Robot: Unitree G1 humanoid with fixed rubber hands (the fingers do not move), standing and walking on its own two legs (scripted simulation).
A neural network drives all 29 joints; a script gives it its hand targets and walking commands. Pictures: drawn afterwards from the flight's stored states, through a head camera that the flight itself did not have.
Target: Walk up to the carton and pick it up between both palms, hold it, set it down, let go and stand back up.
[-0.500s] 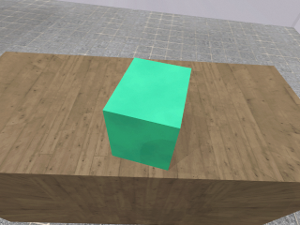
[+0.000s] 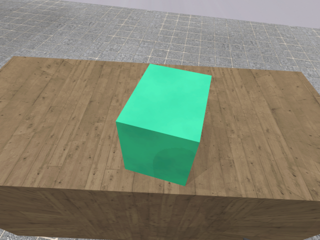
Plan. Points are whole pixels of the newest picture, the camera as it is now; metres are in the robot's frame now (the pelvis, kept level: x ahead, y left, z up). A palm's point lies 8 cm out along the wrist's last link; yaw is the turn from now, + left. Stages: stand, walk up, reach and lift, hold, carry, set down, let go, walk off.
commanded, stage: walk up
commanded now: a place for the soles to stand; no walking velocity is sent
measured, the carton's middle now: (167, 123) +0.43 -0.02 +0.05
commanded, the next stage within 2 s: reach and lift in 0.14 s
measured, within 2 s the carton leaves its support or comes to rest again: neither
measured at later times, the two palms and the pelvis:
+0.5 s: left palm (69, 225) +0.19 +0.22 -0.07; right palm out of the picture +0.14 -0.26 -0.07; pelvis +0.00 -0.02 +0.01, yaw -3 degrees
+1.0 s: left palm (56, 220) +0.19 +0.25 -0.04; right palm (248, 233) +0.15 -0.21 -0.03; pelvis +0.02 +0.00 +0.01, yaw -6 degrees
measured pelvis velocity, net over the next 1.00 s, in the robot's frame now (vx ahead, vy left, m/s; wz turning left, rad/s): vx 0.02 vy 0.00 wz -0.11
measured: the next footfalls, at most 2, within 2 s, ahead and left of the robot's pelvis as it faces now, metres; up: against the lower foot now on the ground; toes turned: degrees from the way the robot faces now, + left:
none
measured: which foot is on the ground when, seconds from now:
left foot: down 0.00-1.00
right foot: down 0.00-1.00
